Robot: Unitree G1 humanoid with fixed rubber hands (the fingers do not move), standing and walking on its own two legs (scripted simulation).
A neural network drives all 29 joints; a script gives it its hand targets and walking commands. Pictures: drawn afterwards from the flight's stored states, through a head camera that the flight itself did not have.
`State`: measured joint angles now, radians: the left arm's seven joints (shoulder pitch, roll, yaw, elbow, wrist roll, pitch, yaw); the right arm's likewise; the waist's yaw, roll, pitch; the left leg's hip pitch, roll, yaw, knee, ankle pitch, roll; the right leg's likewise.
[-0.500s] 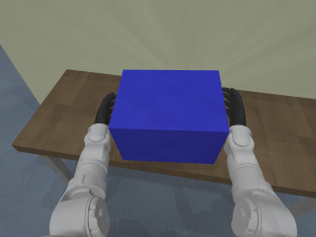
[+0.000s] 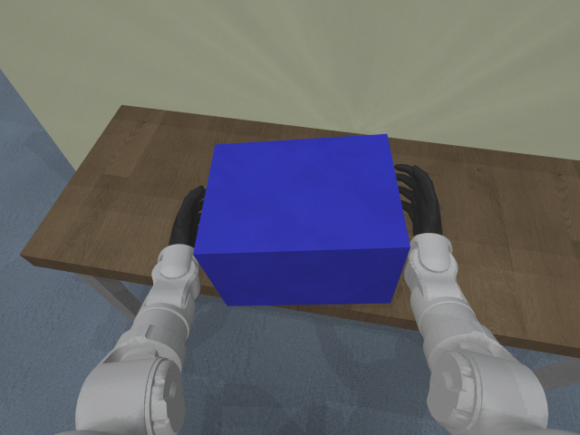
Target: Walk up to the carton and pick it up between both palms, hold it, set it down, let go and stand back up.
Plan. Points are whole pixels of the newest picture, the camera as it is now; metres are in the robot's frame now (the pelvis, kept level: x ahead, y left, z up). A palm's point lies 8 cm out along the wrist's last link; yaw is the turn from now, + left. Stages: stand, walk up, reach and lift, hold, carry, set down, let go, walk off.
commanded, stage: set down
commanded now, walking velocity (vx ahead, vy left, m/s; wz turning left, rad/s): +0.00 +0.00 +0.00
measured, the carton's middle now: (303, 224) +0.41 +0.01 +0.01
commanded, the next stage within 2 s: none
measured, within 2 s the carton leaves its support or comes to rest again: neither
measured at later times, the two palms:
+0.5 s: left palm (200, 245) +0.38 +0.17 -0.01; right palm (430, 235) +0.39 -0.18 +0.02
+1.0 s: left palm (206, 249) +0.39 +0.16 -0.04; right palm (425, 244) +0.39 -0.18 -0.02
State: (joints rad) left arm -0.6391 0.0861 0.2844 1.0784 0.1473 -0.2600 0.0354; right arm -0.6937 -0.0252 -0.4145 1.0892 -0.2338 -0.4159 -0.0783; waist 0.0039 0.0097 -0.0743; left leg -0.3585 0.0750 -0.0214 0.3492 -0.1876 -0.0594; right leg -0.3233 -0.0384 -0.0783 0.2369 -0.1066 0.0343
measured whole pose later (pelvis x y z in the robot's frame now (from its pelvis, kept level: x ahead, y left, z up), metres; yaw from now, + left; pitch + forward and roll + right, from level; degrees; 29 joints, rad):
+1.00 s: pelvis +0.00 +0.00 -0.01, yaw -1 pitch +21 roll -1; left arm -0.77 0.11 0.34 1.38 0.11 -0.55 0.05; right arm -0.78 -0.06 -0.51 1.27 -0.33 -0.57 -0.08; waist -0.01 0.04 -0.10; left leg -0.59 0.08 -0.01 0.45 -0.21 -0.05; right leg -0.58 -0.04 -0.06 0.37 -0.14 0.03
